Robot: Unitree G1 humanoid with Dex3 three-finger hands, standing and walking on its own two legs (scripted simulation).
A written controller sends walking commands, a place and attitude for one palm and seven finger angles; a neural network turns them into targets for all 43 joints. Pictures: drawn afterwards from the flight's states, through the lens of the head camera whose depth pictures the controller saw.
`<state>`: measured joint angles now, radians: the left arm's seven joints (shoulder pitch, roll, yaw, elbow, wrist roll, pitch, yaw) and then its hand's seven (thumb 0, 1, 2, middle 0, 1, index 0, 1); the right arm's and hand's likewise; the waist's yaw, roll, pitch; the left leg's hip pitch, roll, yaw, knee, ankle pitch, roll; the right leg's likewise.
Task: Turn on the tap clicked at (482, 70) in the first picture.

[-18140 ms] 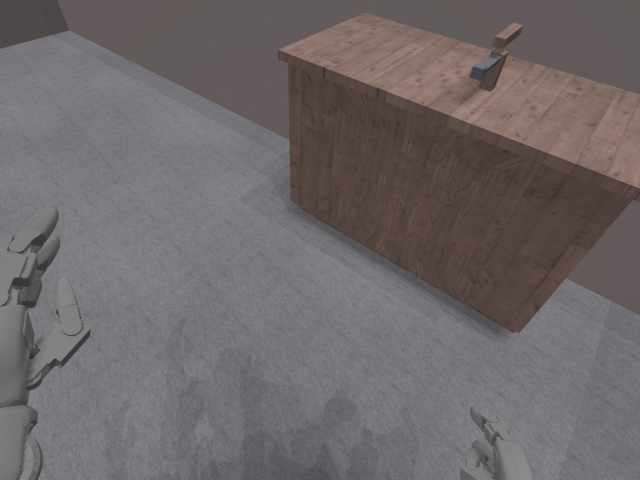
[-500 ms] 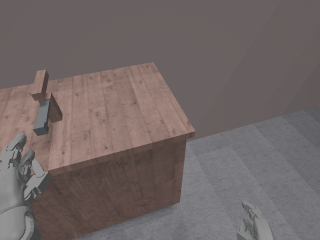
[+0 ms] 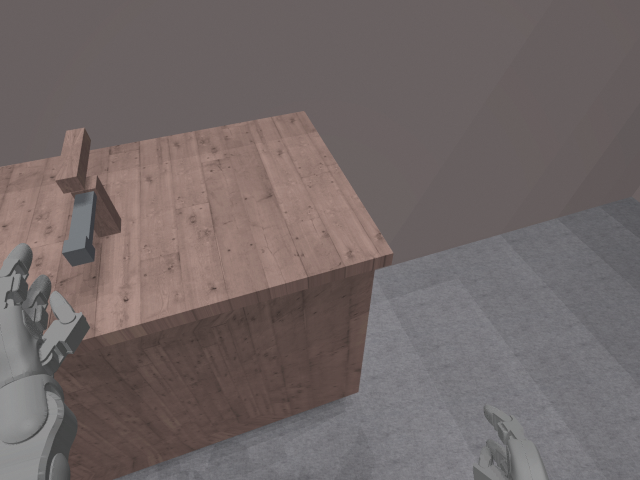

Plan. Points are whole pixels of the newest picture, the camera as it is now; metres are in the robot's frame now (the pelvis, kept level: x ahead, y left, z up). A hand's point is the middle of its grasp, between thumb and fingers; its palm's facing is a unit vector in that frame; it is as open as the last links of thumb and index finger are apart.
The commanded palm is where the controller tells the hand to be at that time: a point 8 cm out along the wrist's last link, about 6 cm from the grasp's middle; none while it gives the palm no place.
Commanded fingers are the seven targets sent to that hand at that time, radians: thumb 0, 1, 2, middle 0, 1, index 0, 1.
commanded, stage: reach beside the lever's end, fingers flat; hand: left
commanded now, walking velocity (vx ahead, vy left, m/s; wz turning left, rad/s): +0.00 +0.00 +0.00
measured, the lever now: (79, 251) +0.36 +0.37 +0.09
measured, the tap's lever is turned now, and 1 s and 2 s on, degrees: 0 0 2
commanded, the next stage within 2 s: push the lever round in 1.26 s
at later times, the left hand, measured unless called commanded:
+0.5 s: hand (62, 293) +0.29 +0.35 +0.10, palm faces +0.63 -0.76 -0.12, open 7.7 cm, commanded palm +0.25 +0.38 +0.09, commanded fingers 0.00 0.90 0.90 -0.16 -0.17 -0.16 -0.17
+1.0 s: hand (59, 270) +0.34 +0.39 +0.08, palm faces +0.62 -0.78 -0.13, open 7.8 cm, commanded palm +0.28 +0.41 +0.08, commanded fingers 0.00 0.90 0.90 -0.15 -0.15 -0.15 -0.15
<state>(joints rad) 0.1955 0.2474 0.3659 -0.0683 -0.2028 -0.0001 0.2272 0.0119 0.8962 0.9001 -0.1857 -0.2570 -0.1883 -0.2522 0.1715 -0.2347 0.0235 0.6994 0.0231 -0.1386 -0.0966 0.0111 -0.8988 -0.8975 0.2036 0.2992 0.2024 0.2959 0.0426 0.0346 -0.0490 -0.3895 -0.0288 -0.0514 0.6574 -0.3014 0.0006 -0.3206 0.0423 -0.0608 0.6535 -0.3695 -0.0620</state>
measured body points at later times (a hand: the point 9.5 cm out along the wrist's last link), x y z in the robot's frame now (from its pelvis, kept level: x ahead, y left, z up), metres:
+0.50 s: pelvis +0.00 +0.01 +0.00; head +0.02 +0.00 +0.45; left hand +0.25 +0.38 +0.11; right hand +0.15 -0.25 -0.11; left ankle +0.03 +0.12 -0.72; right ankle -0.02 -0.08 -0.72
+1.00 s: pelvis +0.01 +0.02 -0.01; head +0.06 +0.03 +0.44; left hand +0.30 +0.43 +0.08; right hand +0.10 -0.25 -0.12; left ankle +0.03 +0.12 -0.72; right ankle -0.02 -0.08 -0.72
